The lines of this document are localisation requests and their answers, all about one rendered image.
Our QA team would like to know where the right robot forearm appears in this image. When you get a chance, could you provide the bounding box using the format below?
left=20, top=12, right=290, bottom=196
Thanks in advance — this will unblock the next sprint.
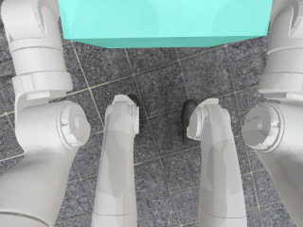
left=258, top=0, right=303, bottom=108

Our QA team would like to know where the carton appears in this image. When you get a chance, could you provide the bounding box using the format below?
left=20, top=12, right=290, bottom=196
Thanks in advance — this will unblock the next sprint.
left=58, top=0, right=273, bottom=48

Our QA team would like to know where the right robot foot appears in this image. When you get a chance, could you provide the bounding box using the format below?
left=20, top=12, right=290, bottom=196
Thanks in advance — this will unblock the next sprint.
left=181, top=99, right=198, bottom=146

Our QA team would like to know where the right robot upper arm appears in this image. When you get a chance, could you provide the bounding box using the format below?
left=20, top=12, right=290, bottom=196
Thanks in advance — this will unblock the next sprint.
left=241, top=102, right=303, bottom=227

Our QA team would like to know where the left robot upper arm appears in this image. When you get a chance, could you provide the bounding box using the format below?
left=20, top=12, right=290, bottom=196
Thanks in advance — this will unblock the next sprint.
left=0, top=100, right=91, bottom=227

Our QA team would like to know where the left robot forearm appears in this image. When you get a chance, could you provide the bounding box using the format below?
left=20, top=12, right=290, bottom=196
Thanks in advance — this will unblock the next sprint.
left=0, top=0, right=74, bottom=145

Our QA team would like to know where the robot right thigh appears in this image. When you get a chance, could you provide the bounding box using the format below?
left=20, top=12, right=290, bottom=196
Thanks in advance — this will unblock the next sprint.
left=191, top=104, right=247, bottom=227

